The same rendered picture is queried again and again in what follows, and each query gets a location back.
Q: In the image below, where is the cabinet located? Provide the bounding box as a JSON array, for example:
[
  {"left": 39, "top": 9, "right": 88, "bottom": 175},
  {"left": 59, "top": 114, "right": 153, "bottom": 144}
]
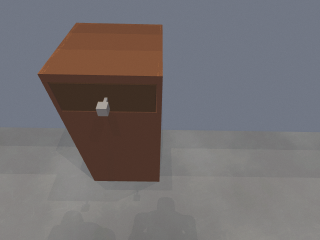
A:
[{"left": 38, "top": 23, "right": 163, "bottom": 182}]

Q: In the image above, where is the handle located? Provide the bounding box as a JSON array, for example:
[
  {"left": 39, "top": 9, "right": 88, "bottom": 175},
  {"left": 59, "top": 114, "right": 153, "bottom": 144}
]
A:
[{"left": 96, "top": 97, "right": 110, "bottom": 117}]

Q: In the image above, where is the drawer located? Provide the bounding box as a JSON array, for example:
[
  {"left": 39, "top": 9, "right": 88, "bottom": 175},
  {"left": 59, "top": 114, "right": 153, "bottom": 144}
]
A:
[{"left": 49, "top": 82, "right": 157, "bottom": 112}]

